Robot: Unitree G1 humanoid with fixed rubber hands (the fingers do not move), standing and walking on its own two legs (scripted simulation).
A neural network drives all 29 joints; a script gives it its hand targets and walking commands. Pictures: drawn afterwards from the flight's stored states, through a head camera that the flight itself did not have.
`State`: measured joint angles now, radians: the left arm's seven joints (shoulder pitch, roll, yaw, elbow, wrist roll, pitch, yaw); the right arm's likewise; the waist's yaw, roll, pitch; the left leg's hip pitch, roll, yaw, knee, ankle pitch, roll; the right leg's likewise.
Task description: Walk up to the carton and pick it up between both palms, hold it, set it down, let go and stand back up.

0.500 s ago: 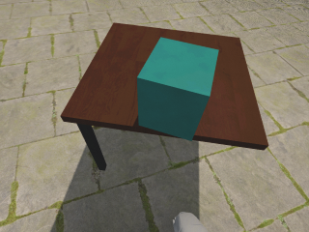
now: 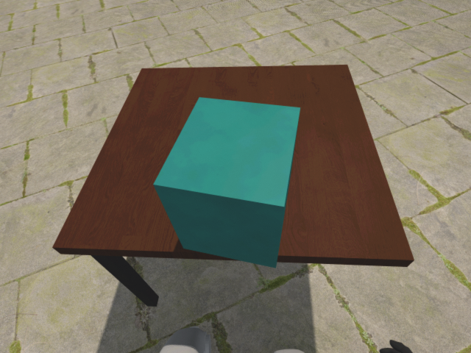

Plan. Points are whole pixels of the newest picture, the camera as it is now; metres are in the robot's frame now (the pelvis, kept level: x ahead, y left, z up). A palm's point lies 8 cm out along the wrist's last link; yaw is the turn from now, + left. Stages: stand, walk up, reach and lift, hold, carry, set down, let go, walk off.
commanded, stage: walk up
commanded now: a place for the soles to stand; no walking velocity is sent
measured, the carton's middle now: (237, 183) +0.44 -0.01 -0.01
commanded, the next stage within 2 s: none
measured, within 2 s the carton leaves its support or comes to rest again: neither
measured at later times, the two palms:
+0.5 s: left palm out of the picture +0.06 +0.36 -0.11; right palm out of the picture +0.06 -0.24 -0.10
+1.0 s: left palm out of the picture +0.05 +0.35 -0.10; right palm out of the picture +0.05 -0.25 -0.11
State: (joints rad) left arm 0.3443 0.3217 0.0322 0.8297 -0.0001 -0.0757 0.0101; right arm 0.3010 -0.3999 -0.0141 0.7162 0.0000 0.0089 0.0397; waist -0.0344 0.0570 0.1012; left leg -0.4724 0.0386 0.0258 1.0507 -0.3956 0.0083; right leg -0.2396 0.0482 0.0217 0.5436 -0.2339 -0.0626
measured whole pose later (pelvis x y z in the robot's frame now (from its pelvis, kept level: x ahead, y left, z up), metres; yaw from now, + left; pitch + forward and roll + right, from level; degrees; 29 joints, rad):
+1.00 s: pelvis -0.02 +0.05 -0.01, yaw -5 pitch -2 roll +0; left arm 0.30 0.35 0.03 0.85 0.00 -0.04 0.02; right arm 0.23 -0.38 -0.01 0.75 0.00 -0.02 0.02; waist -0.01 0.04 0.12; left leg -0.27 0.04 0.06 0.59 -0.28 0.02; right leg -0.31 0.05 0.07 0.87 -0.50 -0.03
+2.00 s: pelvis -0.01 +0.04 -0.01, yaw -7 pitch -2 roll +0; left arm 0.19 0.36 0.03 0.86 0.00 -0.02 -0.02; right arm 0.18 -0.38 -0.01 0.79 0.00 -0.01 0.02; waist -0.01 0.03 0.12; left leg -0.27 0.05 0.07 0.64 -0.34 0.00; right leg -0.29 0.04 0.10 0.65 -0.33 0.00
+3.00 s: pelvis -0.01 +0.05 +0.00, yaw -7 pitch -7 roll +0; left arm 0.22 0.27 0.03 0.44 0.00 0.09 0.01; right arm 0.28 -0.19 -0.06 0.60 -0.05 -0.25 0.01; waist -0.01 -0.03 0.13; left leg -0.09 0.05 0.07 0.49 -0.28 -0.01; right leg -0.09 0.03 0.09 0.46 -0.25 0.01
